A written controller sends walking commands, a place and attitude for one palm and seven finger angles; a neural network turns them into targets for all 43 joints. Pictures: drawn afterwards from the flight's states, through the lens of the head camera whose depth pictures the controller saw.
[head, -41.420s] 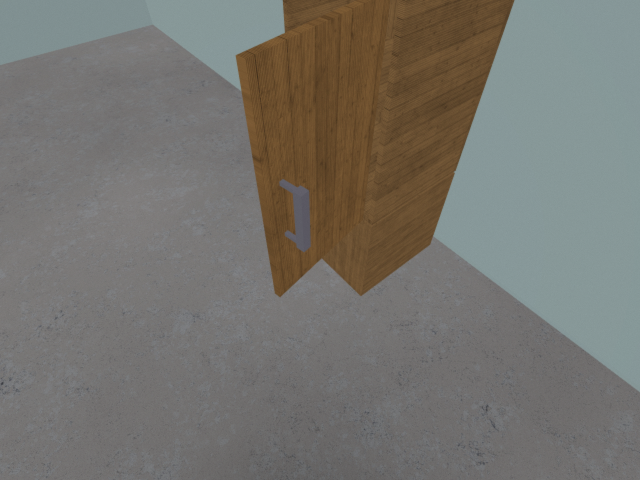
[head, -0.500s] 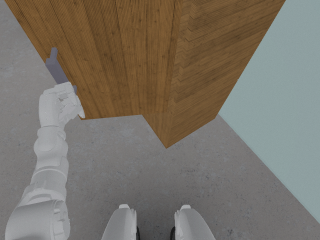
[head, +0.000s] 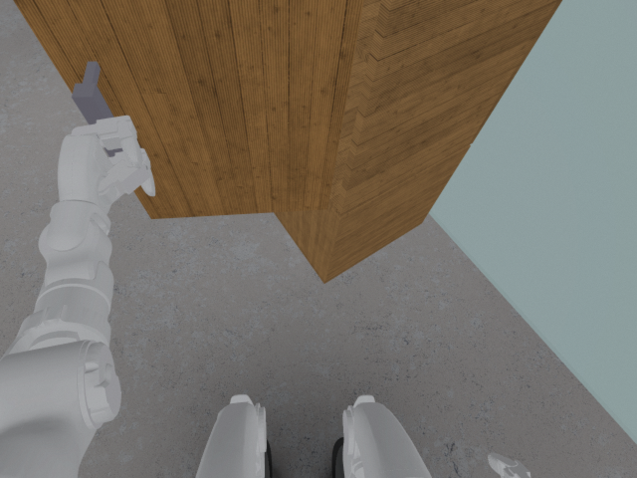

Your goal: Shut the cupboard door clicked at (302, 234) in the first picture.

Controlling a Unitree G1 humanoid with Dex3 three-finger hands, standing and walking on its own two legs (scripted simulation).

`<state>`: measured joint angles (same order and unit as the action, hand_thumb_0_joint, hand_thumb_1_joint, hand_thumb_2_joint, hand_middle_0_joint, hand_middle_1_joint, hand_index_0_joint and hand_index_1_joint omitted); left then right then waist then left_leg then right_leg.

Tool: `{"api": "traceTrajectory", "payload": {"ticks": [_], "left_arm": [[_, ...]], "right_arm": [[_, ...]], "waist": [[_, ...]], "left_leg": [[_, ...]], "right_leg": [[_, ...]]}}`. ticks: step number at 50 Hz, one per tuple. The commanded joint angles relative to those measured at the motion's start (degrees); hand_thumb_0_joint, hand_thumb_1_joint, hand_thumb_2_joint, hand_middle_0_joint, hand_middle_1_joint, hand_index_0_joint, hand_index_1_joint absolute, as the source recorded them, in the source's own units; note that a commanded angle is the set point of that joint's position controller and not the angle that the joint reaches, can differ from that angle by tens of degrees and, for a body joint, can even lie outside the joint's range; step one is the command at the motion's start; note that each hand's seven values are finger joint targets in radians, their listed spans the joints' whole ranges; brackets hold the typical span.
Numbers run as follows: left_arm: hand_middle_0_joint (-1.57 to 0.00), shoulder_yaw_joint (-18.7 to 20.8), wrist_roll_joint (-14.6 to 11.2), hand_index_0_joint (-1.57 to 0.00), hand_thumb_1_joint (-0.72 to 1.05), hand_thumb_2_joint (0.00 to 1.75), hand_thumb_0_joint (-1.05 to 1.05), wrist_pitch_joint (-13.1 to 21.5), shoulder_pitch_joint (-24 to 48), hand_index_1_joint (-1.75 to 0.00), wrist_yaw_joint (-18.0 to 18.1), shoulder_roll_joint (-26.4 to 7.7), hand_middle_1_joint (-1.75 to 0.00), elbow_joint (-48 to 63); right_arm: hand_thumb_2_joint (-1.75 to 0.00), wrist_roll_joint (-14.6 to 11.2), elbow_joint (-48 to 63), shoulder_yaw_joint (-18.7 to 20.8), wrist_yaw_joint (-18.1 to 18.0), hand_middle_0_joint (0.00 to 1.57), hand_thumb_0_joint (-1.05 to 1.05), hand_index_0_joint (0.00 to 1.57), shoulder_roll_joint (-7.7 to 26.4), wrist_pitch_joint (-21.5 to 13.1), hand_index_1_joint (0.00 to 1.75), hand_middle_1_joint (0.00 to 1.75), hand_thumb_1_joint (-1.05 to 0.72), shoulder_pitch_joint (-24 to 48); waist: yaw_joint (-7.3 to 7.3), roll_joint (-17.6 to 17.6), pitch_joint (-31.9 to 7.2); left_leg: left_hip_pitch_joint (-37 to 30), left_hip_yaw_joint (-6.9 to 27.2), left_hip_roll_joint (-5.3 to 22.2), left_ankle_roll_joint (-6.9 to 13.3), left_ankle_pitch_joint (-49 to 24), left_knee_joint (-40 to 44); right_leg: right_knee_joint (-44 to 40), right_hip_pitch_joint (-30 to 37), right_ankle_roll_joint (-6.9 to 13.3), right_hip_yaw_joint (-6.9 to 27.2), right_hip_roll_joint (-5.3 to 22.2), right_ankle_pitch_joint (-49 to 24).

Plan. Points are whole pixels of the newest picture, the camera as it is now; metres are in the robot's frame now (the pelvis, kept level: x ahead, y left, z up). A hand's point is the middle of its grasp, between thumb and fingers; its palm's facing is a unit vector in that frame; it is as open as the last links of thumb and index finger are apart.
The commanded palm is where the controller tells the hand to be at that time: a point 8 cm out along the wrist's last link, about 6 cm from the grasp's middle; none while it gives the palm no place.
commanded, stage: push the door shut along its arc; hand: left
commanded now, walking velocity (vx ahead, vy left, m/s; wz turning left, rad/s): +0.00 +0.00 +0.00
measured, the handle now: (115, 128) +0.55 +0.25 +0.05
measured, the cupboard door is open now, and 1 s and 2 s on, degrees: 62 46 39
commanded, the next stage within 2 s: pull the fist back off the door in 0.98 s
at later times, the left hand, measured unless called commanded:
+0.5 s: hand (173, 126) +0.54 +0.17 +0.06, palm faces -0.12 -0.99 -0.04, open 3.1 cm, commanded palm +0.54 +0.21 +0.05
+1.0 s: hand (185, 96) +0.59 +0.16 +0.06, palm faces -0.23 -0.97 -0.03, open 2.9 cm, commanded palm +0.61 +0.17 +0.05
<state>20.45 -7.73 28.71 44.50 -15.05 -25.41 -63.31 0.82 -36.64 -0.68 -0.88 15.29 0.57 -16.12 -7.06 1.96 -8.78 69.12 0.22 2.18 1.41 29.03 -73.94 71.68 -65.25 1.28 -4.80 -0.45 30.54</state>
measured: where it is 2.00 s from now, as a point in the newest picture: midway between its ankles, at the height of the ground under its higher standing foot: outside the picture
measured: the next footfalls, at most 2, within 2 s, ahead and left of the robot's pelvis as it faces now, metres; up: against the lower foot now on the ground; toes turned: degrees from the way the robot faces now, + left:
none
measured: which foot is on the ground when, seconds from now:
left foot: down 0.00-1.00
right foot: down 0.00-1.00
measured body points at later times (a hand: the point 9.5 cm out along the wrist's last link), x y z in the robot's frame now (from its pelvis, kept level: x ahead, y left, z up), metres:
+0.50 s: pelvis +0.00 +0.01 -0.01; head +0.16 +0.02 +0.41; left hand +0.54 +0.22 +0.07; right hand -0.02 -0.26 -0.12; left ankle +0.05 +0.10 -0.62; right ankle +0.03 -0.11 -0.62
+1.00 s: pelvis -0.01 +0.01 -0.04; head +0.20 +0.04 +0.36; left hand +0.60 +0.22 +0.07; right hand -0.05 -0.25 -0.13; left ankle +0.05 +0.10 -0.62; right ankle +0.03 -0.11 -0.62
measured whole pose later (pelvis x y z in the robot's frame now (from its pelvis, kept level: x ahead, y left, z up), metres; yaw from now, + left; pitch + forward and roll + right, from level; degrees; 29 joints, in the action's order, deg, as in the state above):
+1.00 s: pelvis -0.01 +0.01 -0.04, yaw -3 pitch +33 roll -7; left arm 20.3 0.4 15.6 75.5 -24.9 -44.2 -77.2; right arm 1.5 -36.5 -4.9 -0.6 15.5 -1.0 -21.7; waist -16.7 3.9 -6.7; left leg 85.0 1.8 3.9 2.3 30.6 -82.3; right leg 77.2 -79.8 0.8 -6.1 -2.1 30.5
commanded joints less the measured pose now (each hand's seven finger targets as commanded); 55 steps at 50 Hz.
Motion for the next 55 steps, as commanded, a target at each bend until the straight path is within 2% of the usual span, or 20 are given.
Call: {"api": "traceTrajectory", "payload": {"ticks": [1,3,7,9,10,14,16,19,24,27,29,30,34,36,39,42,44,48,54,55], "left_arm": [[-1.30,0.6,-0.4,-1.30,0.90,0.90,0.00,2.4,28.2,-1.50,-1.5,-12.8,-1.50,10.1],[-1.30,-0.2,-0.5,-1.30,0.90,0.90,0.00,2.5,30.2,-1.50,-2.2,-12.1,-1.50,11.1],[-1.30,0.4,0.2,-1.30,0.90,0.90,0.00,1.4,33.7,-1.50,-2.6,-14.3,-1.50,7.8],[-1.30,2.3,0.7,-1.30,0.90,0.90,0.00,1.7,35.0,-1.50,-2.6,-17.3,-1.50,9.2],[-1.30,0.5,1.2,-1.30,0.90,0.90,0.00,1.6,35.5,-1.50,-2.9,-15.8,-1.50,8.8],[-1.30,1.7,1.4,-1.30,0.90,0.90,0.00,0.6,37.6,-1.50,-3.3,-17.6,-1.50,6.8],[-1.30,4.5,1.8,-1.30,0.90,0.90,0.00,-0.1,36.8,-1.50,-3.4,-21.6,-1.50,5.5],[-1.30,3.1,2.1,-1.30,0.90,0.90,0.00,-0.4,38.6,-1.50,-4.0,-20.2,-1.50,6.1],[-1.30,2.6,2.9,-1.30,0.90,0.90,0.00,-1.5,41.7,-1.50,-4.9,-21.4,-1.50,3.9],[-1.30,4.4,3.9,-1.30,0.90,0.90,0.00,-3.1,44.2,-1.50,-5.1,-25.9,-1.50,0.6],[-1.30,3.2,4.1,-1.30,0.90,0.90,0.00,-3.0,47.8,-1.50,-5.5,-25.3,-1.50,2.5],[-1.30,5.0,4.6,-1.30,0.90,0.90,0.00,-3.2,46.1,-1.50,-5.6,-27.7,-1.50,1.4],[-1.30,4.2,5.3,-1.30,0.90,0.90,0.00,-5.0,48.5,-1.50,-7.0,-28.8,-1.50,-0.9],[-1.30,4.9,6.0,-1.30,0.90,0.90,0.00,-5.8,49.5,-1.50,-7.7,-31.1,-1.50,0.1],[-1.30,2.8,5.6,-1.30,0.90,0.90,0.00,-6.8,51.0,-1.50,-9.0,-27.7,-1.50,1.4],[-1.30,3.1,6.1,-1.30,0.90,0.90,0.00,-8.6,55.0,-1.50,-9.2,-30.4,-1.50,-0.1],[-1.30,1.7,6.4,-1.30,0.90,0.90,0.00,-8.8,57.5,-1.50,-9.4,-29.1,-1.50,1.3],[-1.30,0.0,7.1,-1.30,0.90,0.90,0.00,-10.5,60.5,-1.50,-9.7,-28.9,-1.50,-2.8],[-1.30,-2.1,8.4,-1.30,0.90,0.90,0.00,-11.4,65.0,-1.50,-10.3,-27.6,-1.50,-2.2],[-1.30,10.9,3.4,-1.30,0.90,0.90,0.00,-12.4,63.6,-1.50,0.1,-30.5,-1.50,0.3]], "right_arm": [[-0.90,-0.4,2.9,3.3,-0.7,0.20,0.00,0.20,10.5,-0.8,0.30,0.30,-0.90,-9.3],[-0.90,-0.3,2.6,3.5,-0.6,0.20,0.00,0.20,10.6,-1.0,0.30,0.30,-0.90,-10.1],[-0.90,-0.3,1.7,3.3,-0.5,0.20,0.00,0.20,11.0,-0.9,0.30,0.30,-0.90,-11.4],[-0.90,-0.1,1.9,3.2,-0.5,0.20,0.00,0.20,11.3,-1.0,0.30,0.30,-0.90,-12.3],[-0.90,-0.1,1.7,3.2,-0.3,0.20,0.00,0.20,11.1,-1.0,0.30,0.30,-0.90,-12.2],[-0.90,0.0,1.5,2.9,-0.2,0.20,0.00,0.20,11.4,-1.0,0.30,0.30,-0.90,-13.6],[-0.90,0.0,1.6,2.7,-0.1,0.20,0.00,0.20,11.7,-0.8,0.30,0.30,-0.90,-13.9],[-0.90,0.1,2.0,2.6,0.2,0.20,0.00,0.20,11.4,-0.8,0.30,0.30,-0.90,-14.6],[-0.90,0.0,1.8,2.3,0.3,0.20,0.00,0.20,11.7,-0.7,0.30,0.30,-0.90,-15.4],[-0.90,-0.2,2.0,1.7,0.0,0.20,0.00,0.20,12.2,-0.7,0.30,0.30,-0.90,-15.6],[-0.90,0.0,2.0,1.5,0.1,0.20,0.00,0.20,12.0,-1.2,0.30,0.30,-0.90,-16.0],[-0.90,0.0,2.0,1.6,0.0,0.20,0.00,0.20,12.4,-1.1,0.30,0.30,-0.90,-16.2],[-0.90,0.0,2.5,0.9,0.0,0.20,0.00,0.20,12.4,-1.2,0.30,0.30,-0.90,-16.9],[-0.90,0.1,2.3,0.9,-0.1,0.20,0.00,0.20,12.6,-1.0,0.30,0.30,-0.90,-17.4],[-0.90,0.2,2.0,1.3,0.0,0.20,0.00,0.20,12.5,-1.2,0.30,0.30,-0.90,-18.0],[-0.90,0.1,1.4,0.8,-0.4,0.20,0.00,0.20,13.0,-1.1,0.30,0.30,-0.90,-18.6],[-0.90,0.3,1.3,0.8,-0.4,0.20,0.00,0.20,12.8,-1.5,0.30,0.30,-0.90,-18.9],[-0.90,0.5,0.6,0.2,-0.8,0.20,0.00,0.20,13.0,-2.1,0.30,0.30,-0.90,-19.2],[-0.90,1.1,-0.2,0.1,-1.0,0.20,0.00,0.20,13.3,-2.9,0.30,0.30,-0.90,-20.5],[-0.90,2.7,2.2,-0.8,-0.7,0.20,0.00,0.20,12.7,-2.9,0.30,0.30,-0.90,-22.7]], "waist": [[-3.40,5.6,-26.5],[-3.65,6.4,-28.9],[-5.33,5.2,-26.5],[-4.46,7.3,-29.4],[-4.88,8.8,-30.2],[-5.81,8.6,-28.8],[-5.16,8.2,-29.9],[-5.93,8.4,-30.1],[-7.42,9.0,-28.4],[-8.36,7.3,-27.1],[-8.96,10.4,-28.9],[-8.18,11.1,-30.4],[-9.69,10.6,-30.0],[-9.15,12.9,-32.4],[-10.12,14.3,-34.3],[-11.36,12.9,-31.7],[-11.68,15.8,-33.4],[-13.59,15.0,-30.5],[-14.96,19.0,-32.9],[-10.07,19.6,-34.9]], "left_leg": [[-23.1,4.8,-0.4,0.3,-13.9,8.1],[-24.4,5.0,-0.4,0.3,-15.0,7.7],[-21.7,5.1,-0.2,0.7,-13.0,7.1],[-23.1,5.4,-0.2,0.6,-14.3,7.0],[-24.5,5.6,-0.2,0.5,-15.1,7.0],[-23.4,5.8,0.0,0.7,-15.2,6.5],[-22.2,5.6,0.3,0.7,-15.7,6.2],[-22.2,5.5,0.2,0.9,-16.9,5.7],[-21.7,6.0,0.5,0.9,-15.7,5.2],[-16.1,5.3,0.5,1.4,-13.2,3.9],[-17.8,5.5,0.5,1.4,-14.7,3.1],[-18.9,5.8,0.7,1.1,-16.3,2.9],[-16.5,5.7,0.7,1.6,-16.8,1.4],[-18.1,6.0,1.0,1.2,-18.8,1.0],[-21.7,6.6,1.1,1.2,-21.4,0.1],[-18.8,6.8,1.3,1.4,-18.2,0.0],[-20.9,7.3,1.3,1.3,-18.9,-0.3],[-17.5,7.2,1.3,1.5,-16.4,-1.5],[-22.3,9.2,1.6,1.2,-19.6,-2.6],[-20.8,10.2,2.3,0.7,-20.1,-0.6]], "right_leg": [[-9.6,6.6,0.4,3.7,-1.7,-12.4],[-9.4,6.5,0.4,3.6,-1.7,-12.9],[-9.7,4.9,0.2,3.7,-1.8,-11.3],[-8.9,5.0,0.6,3.5,-2.0,-11.5],[-8.8,3.9,0.6,3.4,-1.9,-11.8],[-8.8,3.1,0.6,3.2,-2.2,-11.5],[-8.5,4.5,0.7,3.3,-2.2,-12.0],[-8.4,4.2,0.6,3.3,-2.4,-12.9],[-8.2,1.4,0.6,3.0,-2.6,-11.6],[-8.0,2.2,0.3,3.6,-2.7,-10.4],[-7.3,0.9,0.5,3.6,-2.6,-11.2],[-6.9,0.7,0.6,3.3,-2.6,-11.9],[-6.0,0.2,0.4,3.2,-2.9,-12.7],[-5.2,-0.3,0.6,2.8,-2.9,-13.7],[-4.8,-3.3,0.7,2.3,-3.1,-15.0],[-5.1,-4.0,0.4,2.1,-3.2,-13.0],[-4.6,-6.0,0.8,1.9,-3.2,-12.8],[-4.5,-8.0,0.7,1.7,-3.4,-11.4],[-2.4,-13.7,1.2,0.2,-3.6,-12.1],[-2.4,-10.5,0.7,0.2,-3.0,-12.9]]}}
